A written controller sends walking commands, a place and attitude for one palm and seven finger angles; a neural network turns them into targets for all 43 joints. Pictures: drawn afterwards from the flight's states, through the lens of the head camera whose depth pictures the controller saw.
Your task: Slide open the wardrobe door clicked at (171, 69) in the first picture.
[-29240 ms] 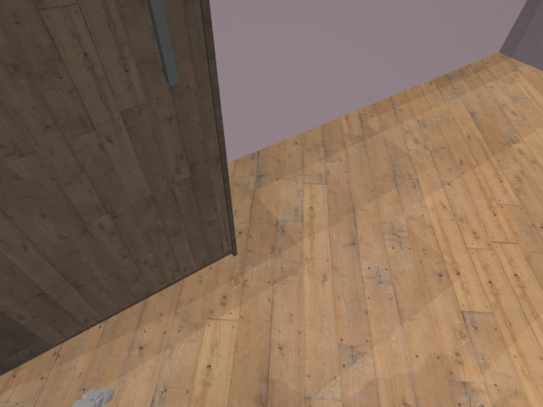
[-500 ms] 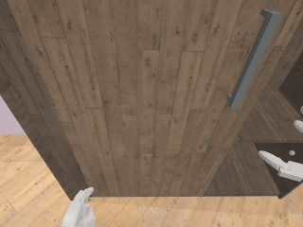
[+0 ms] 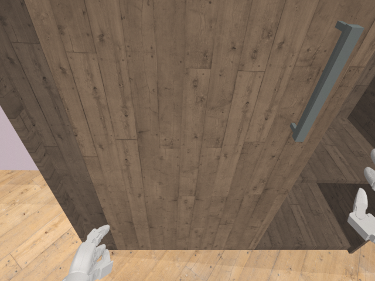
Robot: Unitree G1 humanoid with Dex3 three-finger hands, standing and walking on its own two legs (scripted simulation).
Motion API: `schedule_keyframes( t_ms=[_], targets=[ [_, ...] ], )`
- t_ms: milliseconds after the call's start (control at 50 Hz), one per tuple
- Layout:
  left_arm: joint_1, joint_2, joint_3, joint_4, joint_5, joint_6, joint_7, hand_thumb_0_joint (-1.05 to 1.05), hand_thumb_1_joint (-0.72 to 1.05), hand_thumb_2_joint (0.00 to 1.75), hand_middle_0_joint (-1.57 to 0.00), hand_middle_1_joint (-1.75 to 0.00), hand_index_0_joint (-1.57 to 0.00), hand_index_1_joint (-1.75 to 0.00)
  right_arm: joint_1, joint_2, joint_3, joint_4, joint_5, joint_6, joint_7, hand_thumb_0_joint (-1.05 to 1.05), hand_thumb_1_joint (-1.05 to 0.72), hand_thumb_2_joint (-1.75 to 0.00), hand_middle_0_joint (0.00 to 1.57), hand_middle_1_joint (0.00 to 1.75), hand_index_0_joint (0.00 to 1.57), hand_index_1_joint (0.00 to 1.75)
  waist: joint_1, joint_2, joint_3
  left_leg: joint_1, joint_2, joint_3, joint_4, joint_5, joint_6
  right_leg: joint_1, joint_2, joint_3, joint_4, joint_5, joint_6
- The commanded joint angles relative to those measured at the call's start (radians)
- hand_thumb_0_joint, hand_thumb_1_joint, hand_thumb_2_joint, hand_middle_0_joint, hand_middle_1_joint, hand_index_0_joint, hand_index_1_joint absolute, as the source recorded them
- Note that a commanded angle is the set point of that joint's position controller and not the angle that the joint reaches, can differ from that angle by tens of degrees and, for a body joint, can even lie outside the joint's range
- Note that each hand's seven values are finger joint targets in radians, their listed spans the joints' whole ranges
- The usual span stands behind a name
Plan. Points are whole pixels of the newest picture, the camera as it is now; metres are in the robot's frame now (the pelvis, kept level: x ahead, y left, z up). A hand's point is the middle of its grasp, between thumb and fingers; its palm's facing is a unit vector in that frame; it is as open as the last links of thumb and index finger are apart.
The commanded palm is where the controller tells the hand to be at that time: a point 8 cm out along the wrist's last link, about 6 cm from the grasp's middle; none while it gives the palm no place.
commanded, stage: draw the hand back to the body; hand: right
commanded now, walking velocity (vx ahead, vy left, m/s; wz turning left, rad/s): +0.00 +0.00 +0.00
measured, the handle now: (317, 88) +0.45 -0.30 +0.24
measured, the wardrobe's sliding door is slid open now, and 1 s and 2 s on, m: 0.54 0.54 0.54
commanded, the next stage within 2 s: step back with the hand held close in 0.20 s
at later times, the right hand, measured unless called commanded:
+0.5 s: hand (329, 194) +0.22 -0.24 +0.16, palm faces +0.42 +0.79 -0.44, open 7.4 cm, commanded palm +0.16 -0.27 +0.17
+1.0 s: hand out of the picture +0.15 -0.31 +0.15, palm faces +0.40 +0.78 -0.48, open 7.4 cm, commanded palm +0.09 -0.34 +0.17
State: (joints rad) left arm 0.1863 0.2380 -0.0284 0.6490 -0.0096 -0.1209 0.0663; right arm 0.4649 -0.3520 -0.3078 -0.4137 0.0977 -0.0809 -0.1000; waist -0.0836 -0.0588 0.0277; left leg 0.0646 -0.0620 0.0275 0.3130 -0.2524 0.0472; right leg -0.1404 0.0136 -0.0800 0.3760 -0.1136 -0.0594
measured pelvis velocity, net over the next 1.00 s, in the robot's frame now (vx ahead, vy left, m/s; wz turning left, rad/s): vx -0.05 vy -0.04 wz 0.00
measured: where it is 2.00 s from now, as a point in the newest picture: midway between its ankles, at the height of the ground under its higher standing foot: outside the picture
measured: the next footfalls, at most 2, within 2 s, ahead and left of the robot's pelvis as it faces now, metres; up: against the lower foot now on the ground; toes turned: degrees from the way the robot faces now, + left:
left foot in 1.42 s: -0.11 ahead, +0.05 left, -0.01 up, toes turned +3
right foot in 1.50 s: -0.01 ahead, -0.21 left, -0.01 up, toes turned +3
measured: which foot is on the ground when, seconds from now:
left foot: down 0.00-1.00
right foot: down 0.00-1.00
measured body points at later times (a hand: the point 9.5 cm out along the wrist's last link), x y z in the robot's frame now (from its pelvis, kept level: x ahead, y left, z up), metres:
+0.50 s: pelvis +0.01 +0.03 +0.00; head +0.01 +0.04 +0.45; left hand +0.21 +0.26 -0.08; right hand +0.19 -0.28 +0.19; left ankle -0.04 +0.09 -0.74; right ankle +0.07 -0.08 -0.74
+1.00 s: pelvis -0.05 -0.04 -0.01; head -0.03 -0.06 +0.44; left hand +0.12 +0.20 -0.08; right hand +0.12 -0.35 +0.18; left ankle -0.06 +0.08 -0.74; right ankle +0.07 -0.08 -0.74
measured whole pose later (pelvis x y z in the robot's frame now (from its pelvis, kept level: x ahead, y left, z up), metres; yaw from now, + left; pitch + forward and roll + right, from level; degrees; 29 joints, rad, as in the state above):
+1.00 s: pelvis -0.05 -0.04 -0.01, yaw +0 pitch +0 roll +3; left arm 0.23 0.22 -0.02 0.53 -0.01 -0.03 0.09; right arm 0.54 -0.45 -0.42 -0.51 0.05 -0.16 -0.13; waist -0.02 -0.02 0.02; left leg -0.22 -0.07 -0.01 0.50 -0.33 0.02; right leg -0.40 0.03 -0.09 0.43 -0.07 -0.11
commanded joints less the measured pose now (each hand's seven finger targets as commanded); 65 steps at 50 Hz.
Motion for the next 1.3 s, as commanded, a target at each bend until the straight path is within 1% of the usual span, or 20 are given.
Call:
schedule_keyframes(
  t_ms=[0,280,300,320,380,440,500,680,840,900,920,1020,1080,1120,1160,1180,1200,1220,1240,1280],
  targets=[
    [-0.157,0.112,0.044,-0.162,0.006,-0.054,0.010,0.00,0.90,0.90,-0.20,-0.30,-0.20,-0.30,-0.139,-0.195,-0.117,-0.212,0.005,-0.073,-0.011,0.00,-0.90,-0.90,0.20,0.30,0.20,0.30,0.010,-0.024,-0.017,-0.259,0.060,-0.075,-0.125,0.022,-0.008,0.179,-0.063,0.110,-0.062,-0.075,0.032],
    [-0.168,0.109,0.048,-0.164,0.008,-0.036,0.010,0.00,0.90,0.90,-0.20,-0.30,-0.20,-0.30,-0.121,-0.211,-0.129,-0.216,0.010,-0.067,0.004,0.00,-0.90,-0.90,0.20,0.30,0.20,0.30,0.001,-0.003,-0.051,-0.225,0.072,-0.085,-0.119,0.207,-0.021,0.199,-0.041,0.073,-0.021,0.090,0.018],
    [-0.162,0.110,0.048,-0.148,0.008,-0.031,0.015,0.00,0.90,0.90,-0.20,-0.30,-0.20,-0.30,-0.152,-0.247,-0.168,-0.172,0.011,-0.064,-0.003,0.00,-0.90,-0.90,0.20,0.30,0.20,0.30,0.003,0.009,-0.051,-0.225,0.072,-0.085,-0.120,0.224,-0.022,0.197,-0.040,0.068,-0.016,0.100,0.017],
    [-0.185,0.119,0.037,-0.213,-0.008,-0.004,0.014,0.00,0.90,0.90,-0.20,-0.30,-0.20,-0.30,-0.263,-0.349,-0.261,-0.262,-0.008,-0.105,-0.017,0.00,-0.90,-0.90,0.20,0.30,0.20,0.30,0.024,0.044,0.024,-0.391,0.132,-0.201,-0.152,0.331,-0.089,0.141,-0.052,0.083,0.068,0.024,-0.005],
    [-0.157,0.108,0.045,-0.205,0.001,0.042,0.016,0.00,0.90,0.90,-0.20,-0.30,-0.20,-0.30,-0.083,-0.206,-0.154,-0.118,-0.025,-0.102,-0.002,0.00,-0.90,-0.90,0.20,0.30,0.20,0.30,0.036,0.138,-0.067,-0.337,0.172,-0.158,-0.054,0.603,-0.126,0.091,-0.046,0.067,0.136,0.101,-0.007],
    [-0.143,0.112,0.053,-0.238,-0.010,0.072,0.019,0.00,0.90,0.90,-0.20,-0.30,-0.20,-0.30,-0.028,-0.203,-0.145,-0.181,-0.031,-0.098,-0.006,0.00,-0.90,-0.90,0.20,0.30,0.20,0.30,0.039,0.051,-0.192,-0.290,0.173,-0.128,0.032,0.730,-0.160,0.131,-0.057,0.032,0.136,0.238,-0.018],
    [-0.138,0.110,0.057,-0.268,-0.013,0.103,0.022,0.00,0.90,0.90,-0.20,-0.30,-0.20,-0.30,0.013,-0.247,-0.187,-0.226,-0.029,-0.087,-0.017,0.00,-0.90,-0.90,0.20,0.30,0.20,0.30,0.043,0.112,-0.209,-0.299,0.154,-0.122,0.058,0.734,-0.167,0.120,-0.071,0.033,0.143,0.308,-0.019],
    [-0.107,0.112,0.061,-0.308,-0.018,0.127,0.028,0.00,0.90,0.90,-0.20,-0.30,-0.20,-0.30,0.093,-0.291,-0.248,-0.310,-0.017,-0.104,-0.047,0.00,-0.90,-0.90,0.20,0.30,0.20,0.30,0.049,0.014,-0.210,-0.323,0.121,-0.137,0.092,0.486,-0.120,0.064,-0.111,0.083,0.106,0.302,-0.009],
    [-0.096,0.143,0.064,-0.292,-0.005,0.062,0.036,0.00,0.90,0.90,-0.20,-0.30,-0.20,-0.30,0.060,-0.278,-0.240,-0.304,-0.037,-0.144,-0.058,0.00,-0.90,-0.90,0.20,0.30,0.20,0.30,0.055,-0.073,-0.086,-0.307,0.057,-0.121,0.075,-0.078,-0.058,-0.195,-0.175,0.241,-0.110,-0.362,-0.025],
    [-0.091,0.146,0.068,-0.286,0.001,0.037,0.038,0.00,0.90,0.90,-0.20,-0.30,-0.20,-0.30,0.041,-0.260,-0.246,-0.303,-0.056,-0.150,-0.056,0.00,-0.90,-0.90,0.20,0.30,0.20,0.30,0.044,-0.138,-0.103,-0.119,-0.013,-0.038,0.253,-0.100,-0.029,-0.390,-0.229,0.318,-0.282,-0.609,-0.020],
    [-0.083,0.139,0.071,-0.282,0.003,0.031,0.037,0.00,0.90,0.90,-0.20,-0.30,-0.20,-0.30,0.041,-0.268,-0.254,-0.305,-0.054,-0.151,-0.055,0.00,-0.90,-0.90,0.20,0.30,0.20,0.30,0.040,-0.116,-0.122,-0.105,-0.016,-0.029,0.267,-0.093,-0.023,-0.385,-0.228,0.314,-0.282,-0.578,-0.012],
    [-0.063,0.129,0.071,-0.250,0.001,0.012,0.021,0.00,0.90,0.90,-0.20,-0.30,-0.20,-0.30,0.049,-0.247,-0.218,-0.318,-0.038,-0.165,-0.049,0.00,-0.90,-0.90,0.20,0.30,0.20,0.30,0.057,0.014,-0.130,-0.349,0.046,-0.131,0.033,-0.184,0.014,-0.135,-0.135,0.200,-0.104,-0.389,0.058],
    [-0.043,0.118,0.075,-0.213,0.002,0.000,0.018,0.00,0.90,0.90,-0.20,-0.30,-0.20,-0.30,-0.003,-0.239,-0.191,-0.332,-0.046,-0.172,-0.059,0.00,-0.90,-0.90,0.20,0.30,0.20,0.30,0.075,0.149,-0.120,-0.633,0.189,-0.276,-0.088,-0.234,0.093,0.087,-0.065,0.154,0.203,-0.215,0.061],
    [-0.043,0.109,0.070,-0.190,0.006,-0.001,0.020,0.00,0.90,0.90,-0.20,-0.30,-0.20,-0.30,-0.076,-0.251,-0.184,-0.328,-0.056,-0.173,-0.069,0.00,-0.90,-0.90,0.20,0.30,0.20,0.30,0.093,0.157,-0.097,-0.714,0.241,-0.291,-0.063,-0.127,0.088,0.121,-0.061,0.174,0.293,-0.190,0.051],
    [-0.059,0.118,0.071,-0.189,0.001,-0.004,0.028,0.00,0.90,0.90,-0.20,-0.30,-0.20,-0.30,-0.116,-0.261,-0.192,-0.325,-0.057,-0.171,-0.069,0.00,-0.90,-0.90,0.20,0.30,0.20,0.30,0.098,0.081,-0.069,-0.685,0.158,-0.213,0.050,-0.077,0.040,0.069,-0.092,0.234,0.156,-0.203,0.042],
    [-0.090,0.129,0.066,-0.203,0.000,-0.008,0.031,0.00,0.90,0.90,-0.20,-0.30,-0.20,-0.30,-0.124,-0.261,-0.197,-0.338,-0.058,-0.174,-0.065,0.00,-0.90,-0.90,0.20,0.30,0.20,0.30,0.084,-0.040,-0.052,-0.617,0.066,-0.143,0.148,-0.157,-0.003,-0.024,-0.153,0.319,-0.032,-0.329,0.036],
    [-0.126,0.147,0.066,-0.222,0.004,-0.019,0.030,0.00,0.90,0.90,-0.20,-0.30,-0.20,-0.30,-0.118,-0.262,-0.226,-0.349,-0.065,-0.183,-0.061,0.00,-0.90,-0.90,0.20,0.30,0.20,0.30,0.059,-0.237,-0.081,-0.372,-0.050,-0.056,0.383,-0.213,-0.041,-0.255,-0.268,0.452,-0.307,-0.620,0.033],
    [-0.118,0.147,0.072,-0.223,0.014,-0.023,0.025,0.00,0.90,0.90,-0.20,-0.30,-0.20,-0.30,-0.124,-0.285,-0.260,-0.361,-0.071,-0.189,-0.058,0.00,-0.90,-0.90,0.20,0.30,0.20,0.30,0.041,-0.302,-0.137,-0.144,-0.105,-0.034,0.655,-0.233,-0.031,-0.455,-0.331,0.517,-0.453,-0.781,0.057],
    [-0.111,0.121,0.078,-0.223,0.017,-0.026,0.019,0.00,0.90,0.90,-0.20,-0.30,-0.20,-0.30,-0.141,-0.337,-0.285,-0.385,-0.053,-0.203,-0.053,0.00,-0.90,-0.90,0.20,0.30,0.20,0.30,0.033,-0.251,-0.157,-0.162,-0.106,-0.044,0.729,-0.272,-0.014,-0.431,-0.311,0.472,-0.450,-0.666,0.106],
    [-0.097,0.094,0.096,-0.219,0.015,-0.039,-0.014,0.00,0.90,0.90,-0.20,-0.30,-0.20,-0.30,-0.023,-0.273,-0.249,-0.355,-0.029,-0.204,-0.039,0.00,-0.90,-0.90,0.20,0.30,0.20,0.30,0.003,-0.160,-0.205,-0.172,-0.112,0.050,0.644,-0.310,0.005,-0.285,-0.202,0.215,-0.407,-0.398,0.223]
  ],
)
